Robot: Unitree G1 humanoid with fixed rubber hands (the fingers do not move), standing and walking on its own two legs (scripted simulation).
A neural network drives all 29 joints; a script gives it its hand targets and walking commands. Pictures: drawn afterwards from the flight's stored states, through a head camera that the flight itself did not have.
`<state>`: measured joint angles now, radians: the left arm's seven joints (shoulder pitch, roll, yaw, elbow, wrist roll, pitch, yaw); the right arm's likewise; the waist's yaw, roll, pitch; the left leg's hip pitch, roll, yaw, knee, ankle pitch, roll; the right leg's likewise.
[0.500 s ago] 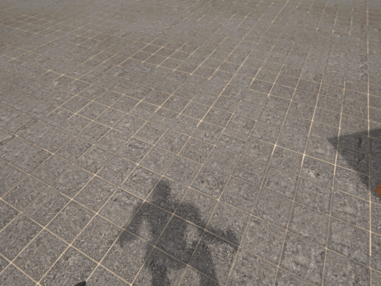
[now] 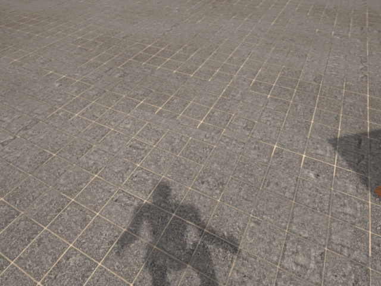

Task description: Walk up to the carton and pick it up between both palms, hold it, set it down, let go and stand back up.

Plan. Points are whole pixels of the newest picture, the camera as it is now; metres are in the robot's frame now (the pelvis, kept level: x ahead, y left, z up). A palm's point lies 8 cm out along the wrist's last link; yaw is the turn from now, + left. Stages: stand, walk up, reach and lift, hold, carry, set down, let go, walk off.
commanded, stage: stand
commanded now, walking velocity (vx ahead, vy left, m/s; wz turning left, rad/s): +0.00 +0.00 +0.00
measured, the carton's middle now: out of the picture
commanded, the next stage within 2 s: walk up in 0.66 s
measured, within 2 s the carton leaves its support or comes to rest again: neither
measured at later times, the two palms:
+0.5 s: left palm out of the picture +0.07 +0.30 -0.12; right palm out of the picture +0.07 -0.30 -0.11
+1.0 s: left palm out of the picture +0.10 +0.29 -0.11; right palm out of the picture +0.06 -0.34 -0.11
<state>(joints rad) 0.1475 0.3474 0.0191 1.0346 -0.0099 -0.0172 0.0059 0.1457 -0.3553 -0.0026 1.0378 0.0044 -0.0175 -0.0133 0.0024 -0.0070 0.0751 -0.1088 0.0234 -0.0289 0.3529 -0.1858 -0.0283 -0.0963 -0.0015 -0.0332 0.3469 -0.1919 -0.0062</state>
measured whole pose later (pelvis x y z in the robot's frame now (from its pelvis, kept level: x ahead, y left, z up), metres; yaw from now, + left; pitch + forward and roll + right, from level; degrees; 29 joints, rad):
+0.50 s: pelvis +0.00 +0.00 +0.00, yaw +0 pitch -3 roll +0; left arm 0.15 0.35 0.02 1.05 -0.01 -0.02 0.01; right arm 0.15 -0.36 -0.01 1.06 0.01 -0.02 -0.02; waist 0.00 -0.01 0.07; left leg -0.10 0.02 -0.03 0.34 -0.18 -0.03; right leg -0.09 0.00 -0.03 0.33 -0.19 -0.01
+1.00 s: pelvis +0.01 -0.01 -0.01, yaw -8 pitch -1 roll +1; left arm 0.22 0.36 0.09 0.89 0.08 0.08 -0.10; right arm 0.18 -0.40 -0.07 0.89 -0.07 -0.04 -0.06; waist 0.03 0.00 0.06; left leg -0.13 0.07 0.12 0.40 -0.25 -0.02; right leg -0.37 -0.03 0.01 0.81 -0.38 0.01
